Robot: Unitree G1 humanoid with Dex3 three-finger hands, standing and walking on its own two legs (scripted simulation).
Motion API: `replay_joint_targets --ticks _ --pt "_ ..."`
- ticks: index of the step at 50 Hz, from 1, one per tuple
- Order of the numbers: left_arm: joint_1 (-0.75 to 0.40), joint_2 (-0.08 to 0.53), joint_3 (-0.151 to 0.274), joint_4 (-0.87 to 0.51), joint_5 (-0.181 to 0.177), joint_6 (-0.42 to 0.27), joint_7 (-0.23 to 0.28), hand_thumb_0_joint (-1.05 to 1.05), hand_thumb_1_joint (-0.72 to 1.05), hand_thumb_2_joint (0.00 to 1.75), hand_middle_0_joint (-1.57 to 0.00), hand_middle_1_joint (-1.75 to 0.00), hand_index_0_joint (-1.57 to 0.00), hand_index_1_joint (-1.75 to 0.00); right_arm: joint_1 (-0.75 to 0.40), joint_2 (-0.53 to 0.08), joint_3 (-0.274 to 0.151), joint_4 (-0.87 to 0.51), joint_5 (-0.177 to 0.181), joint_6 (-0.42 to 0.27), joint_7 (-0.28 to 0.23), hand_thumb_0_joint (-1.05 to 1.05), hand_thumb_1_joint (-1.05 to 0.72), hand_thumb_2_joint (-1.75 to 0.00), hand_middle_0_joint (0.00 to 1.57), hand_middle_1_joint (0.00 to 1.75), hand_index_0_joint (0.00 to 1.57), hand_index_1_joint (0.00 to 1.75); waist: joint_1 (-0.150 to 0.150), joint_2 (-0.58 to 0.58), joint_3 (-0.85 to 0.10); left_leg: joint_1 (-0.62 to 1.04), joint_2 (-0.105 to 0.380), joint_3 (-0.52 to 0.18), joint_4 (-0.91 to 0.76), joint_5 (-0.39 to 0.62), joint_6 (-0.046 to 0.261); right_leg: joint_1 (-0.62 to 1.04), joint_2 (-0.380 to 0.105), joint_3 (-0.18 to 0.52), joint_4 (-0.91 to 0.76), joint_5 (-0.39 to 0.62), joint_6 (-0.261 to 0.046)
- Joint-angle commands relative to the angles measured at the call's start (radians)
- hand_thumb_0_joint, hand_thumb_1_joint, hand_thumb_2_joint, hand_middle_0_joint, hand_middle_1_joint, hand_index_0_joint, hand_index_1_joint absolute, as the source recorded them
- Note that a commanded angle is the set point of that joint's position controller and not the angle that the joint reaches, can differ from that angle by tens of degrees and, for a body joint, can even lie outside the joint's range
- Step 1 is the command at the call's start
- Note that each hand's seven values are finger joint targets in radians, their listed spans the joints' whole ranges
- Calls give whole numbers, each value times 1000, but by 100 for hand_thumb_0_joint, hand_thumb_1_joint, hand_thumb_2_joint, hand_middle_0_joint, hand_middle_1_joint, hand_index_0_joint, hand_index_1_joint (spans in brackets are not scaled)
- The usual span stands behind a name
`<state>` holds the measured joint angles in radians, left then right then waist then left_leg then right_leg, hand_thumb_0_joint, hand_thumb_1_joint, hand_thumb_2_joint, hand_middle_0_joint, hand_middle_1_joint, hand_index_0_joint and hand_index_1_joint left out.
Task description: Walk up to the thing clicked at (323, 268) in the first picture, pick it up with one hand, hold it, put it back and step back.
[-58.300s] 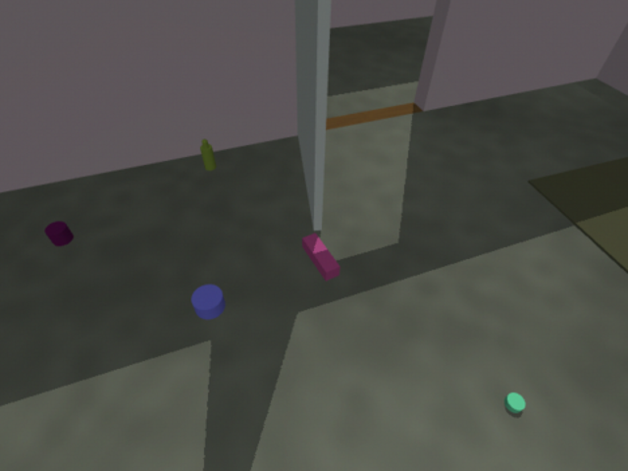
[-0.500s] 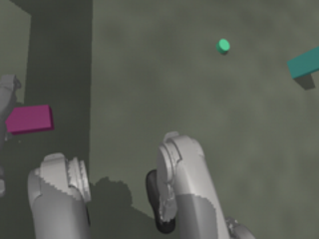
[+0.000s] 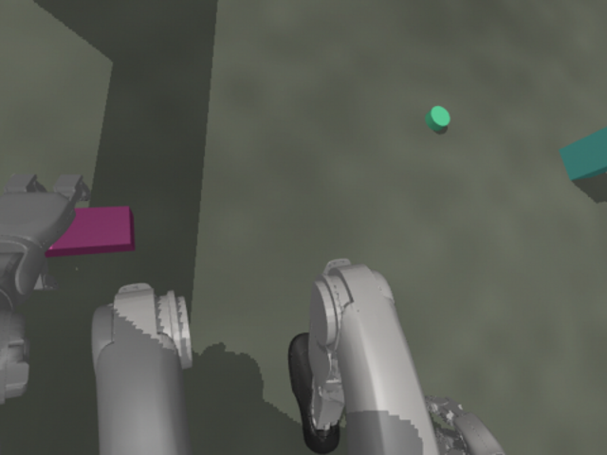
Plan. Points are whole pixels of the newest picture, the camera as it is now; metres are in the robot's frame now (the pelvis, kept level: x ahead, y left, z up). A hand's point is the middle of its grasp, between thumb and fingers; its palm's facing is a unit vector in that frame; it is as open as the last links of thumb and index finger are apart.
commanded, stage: rest palm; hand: left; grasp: from above
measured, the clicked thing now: (62, 233) +0.44 +0.29 -0.29
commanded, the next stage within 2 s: close in 1.18 s
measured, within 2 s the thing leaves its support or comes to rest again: neither
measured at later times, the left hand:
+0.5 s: hand (54, 228) +0.44 +0.29 -0.25, palm faces -0.48 -0.12 -0.87, open 14.0 cm
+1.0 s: hand (72, 233) +0.43 +0.27 -0.26, palm faces -0.39 -0.06 -0.92, open 14.1 cm
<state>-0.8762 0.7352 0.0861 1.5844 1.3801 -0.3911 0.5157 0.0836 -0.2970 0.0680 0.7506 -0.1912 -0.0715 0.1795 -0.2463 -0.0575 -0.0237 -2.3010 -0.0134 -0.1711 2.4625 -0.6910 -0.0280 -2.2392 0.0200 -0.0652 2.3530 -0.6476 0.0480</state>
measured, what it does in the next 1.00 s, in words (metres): stands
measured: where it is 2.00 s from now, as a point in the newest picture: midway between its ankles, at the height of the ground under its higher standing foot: (244, 434)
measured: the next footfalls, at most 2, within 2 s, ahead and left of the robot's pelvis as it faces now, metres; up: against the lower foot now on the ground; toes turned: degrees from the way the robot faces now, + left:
none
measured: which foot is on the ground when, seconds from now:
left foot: down 0.00-1.00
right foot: down 0.00-1.00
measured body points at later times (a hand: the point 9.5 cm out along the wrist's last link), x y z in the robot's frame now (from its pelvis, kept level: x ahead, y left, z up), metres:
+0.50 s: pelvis +0.01 +0.01 -0.03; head +0.27 +0.08 +0.34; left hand +0.46 +0.29 -0.20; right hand +0.06 -0.25 -0.12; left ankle +0.08 +0.13 -0.28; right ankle +0.11 -0.13 -0.28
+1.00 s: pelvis +0.01 +0.01 -0.03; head +0.25 +0.11 +0.34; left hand +0.45 +0.27 -0.20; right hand +0.08 -0.28 -0.09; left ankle +0.08 +0.13 -0.28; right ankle +0.11 -0.13 -0.28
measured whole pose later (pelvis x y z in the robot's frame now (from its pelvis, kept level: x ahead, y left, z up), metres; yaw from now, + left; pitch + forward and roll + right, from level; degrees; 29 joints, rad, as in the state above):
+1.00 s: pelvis +0.01 +0.01 -0.03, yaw -4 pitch +28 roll -12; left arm -0.90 0.77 0.11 1.73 1.37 -0.21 0.81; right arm 0.03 -0.34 0.13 0.82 -0.31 -0.23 0.31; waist -0.32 -0.09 0.05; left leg -2.35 0.00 -0.22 2.59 -0.75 -0.01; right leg -2.27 0.05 -0.10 2.42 -0.67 0.07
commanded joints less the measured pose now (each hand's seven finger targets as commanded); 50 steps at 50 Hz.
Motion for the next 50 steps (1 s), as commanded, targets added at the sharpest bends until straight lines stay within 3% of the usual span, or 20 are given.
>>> replay_joint_targets --ticks 1,4,9,13,15,16,18,19,21,25,29,30,32,35,39,43,45,48,49,50 --pt "-280 209 -10 7 66 -15 172 0 -47 94 -6 -104 -8 -102 124 -259 -64 30 -44 -28 -18 0 -90 -90 20 30 20 30 -48 302 -513 447 -12 118 -251 13 43 204 46 -119 -211 4 -70" --pt "-320 199 -33 8 76 42 254 0 -49 95 -6 -102 -7 -100 116 -267 -65 58 -77 -56 -10 0 -90 -90 20 30 20 30 -68 331 -530 456 -7 114 -252 26 41 213 52 -118 -210 22 -72" --pt "-342 179 -32 36 14 159 317 0 -52 97 -6 -100 -6 -99 84 -277 -45 81 -104 -99 35 0 -91 -90 20 30 20 30 -71 404 -550 457 1 106 -232 78 35 184 48 -134 -166 94 -70" --pt "-339 224 8 23 -31 202 286 0 -50 95 -6 -100 -7 -99 108 -291 -31 83 -100 -119 65 0 -90 -90 20 30 20 30 -72 423 -576 456 5 103 -196 127 42 226 44 -134 -140 162 -65" --pt "-336 318 90 -15 -47 199 271 0 -50 95 -6 -101 -7 -100 114 -305 -30 45 -96 -122 72 0 -90 -90 20 30 20 30 -63 395 -616 458 5 101 -183 179 44 276 40 -139 -130 221 -65" --pt "-299 295 79 11 -50 200 252 0 -49 94 -5 -103 -7 -101 118 -292 -24 39 -91 -121 77 0 -90 -90 20 30 20 30 -60 395 -602 431 6 104 -176 178 44 291 43 -131 -127 222 -69" --pt "-220 315 137 77 -65 201 222 0 -49 94 -5 -102 -7 -100 150 -291 -30 50 -95 -118 84 0 -90 -90 20 30 20 30 -57 392 -589 435 2 97 -182 209 42 298 38 -151 -111 244 -61" --pt "-217 285 128 78 -71 193 195 0 -49 94 -5 -101 -7 -99 163 -272 -18 41 -99 -118 91 0 -90 -90 20 30 20 30 -77 372 -578 437 2 94 -167 228 44 305 37 -157 -101 262 -54" --pt "-213 279 116 73 -86 167 149 0 -51 96 -6 -101 -6 -101 168 -267 -14 39 -106 -120 95 0 -91 -90 20 30 20 30 -84 359 -564 410 -2 92 -162 204 48 320 39 -159 -113 248 -56" --pt "-179 265 89 7 -107 100 89 0 -52 97 -6 -102 -6 -101 189 -280 -15 40 -101 -114 95 0 -91 -91 20 30 20 30 -76 338 -584 398 0 93 -149 193 49 378 45 -150 -144 247 -60" --pt "-229 255 55 -55 -83 15 98 0 -51 97 -6 -101 -7 -101 203 -279 3 46 -99 -102 97 0 -91 -90 20 30 20 30 -97 347 -587 437 7 78 -131 225 42 375 51 -168 -129 266 -58" --pt "-222 279 75 -50 -74 -1 116 0 -50 98 -7 -102 -7 -101 192 -285 5 43 -98 -98 93 0 -91 -90 20 30 20 30 -84 333 -581 423 9 73 -133 208 40 362 55 -170 -131 248 -64" --pt "-220 296 82 -56 -36 -26 157 0 -48 97 -7 -101 -8 -100 186 -283 14 39 -107 -95 95 0 -90 -90 20 30 20 30 -89 359 -561 446 13 74 -130 212 37 347 58 -173 -120 247 -63" --pt "-206 250 46 -27 -6 -15 234 0 -48 98 -7 -100 -8 -100 146 -299 0 65 -125 -103 93 0 -90 -90 20 30 20 30 -84 354 -549 444 13 77 -145 179 38 322 67 -170 -127 212 -62" --pt "-235 254 7 3 34 53 326 0 -51 99 -7 -97 -6 -98 117 -312 -9 98 -131 -122 91 0 -90 -90 20 30 20 30 -88 352 -485 407 16 73 -169 89 38 264 75 -168 -154 117 -67" --pt "-251 216 -18 43 8 140 360 0 -53 100 -6 -97 -5 -98 97 -312 -10 87 -124 -148 113 0 -90 -90 20 30 20 30 -93 383 -493 420 18 67 -167 115 37 235 68 -169 -128 148 -66" --pt "-256 230 -1 64 -13 181 360 0 -53 100 -6 -97 -5 -98 88 -321 -17 89 -116 -160 122 0 -90 -90 20 30 20 30 -87 364 -477 403 19 60 -171 103 37 222 61 -171 -128 143 -66" --pt "-282 261 38 60 -46 210 323 0 -52 97 -6 -99 -6 -99 78 -327 -11 53 -108 -172 133 0 -90 -90 20 30 20 30 -87 380 -487 391 19 67 -164 125 41 248 56 -163 -126 175 -67" --pt "-244 317 95 83 -48 218 309 0 -51 96 -6 -100 -6 -100 96 -340 -16 55 -108 -169 134 0 -90 -90 20 30 20 30 -83 370 -496 393 19 66 -165 149 42 269 53 -166 -122 198 -62" --pt "-207 315 105 103 -56 224 288 0 -51 97 -6 -100 -6 -100 107 -328 -18 51 -100 -163 133 0 -90 -90 20 30 20 30 -69 379 -503 385 16 74 -165 160 41 299 55 -156 -121 204 -65"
